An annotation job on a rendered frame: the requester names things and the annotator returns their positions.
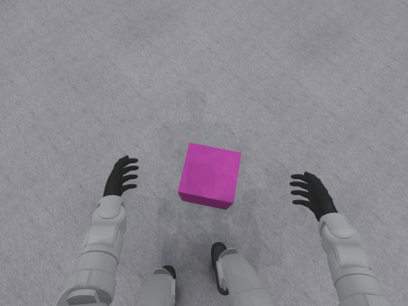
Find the robot left thigh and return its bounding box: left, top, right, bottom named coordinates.
left=134, top=273, right=176, bottom=306

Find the left robot forearm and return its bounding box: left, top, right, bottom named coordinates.
left=54, top=195, right=127, bottom=306

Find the right robot forearm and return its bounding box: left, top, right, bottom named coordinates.
left=319, top=213, right=394, bottom=306

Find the right robot foot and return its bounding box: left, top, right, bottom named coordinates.
left=211, top=242, right=229, bottom=295

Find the carton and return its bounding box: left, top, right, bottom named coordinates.
left=178, top=143, right=242, bottom=210

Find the robot right hand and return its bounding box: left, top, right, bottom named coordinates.
left=289, top=172, right=338, bottom=222

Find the robot left hand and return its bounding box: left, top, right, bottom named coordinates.
left=103, top=156, right=139, bottom=197

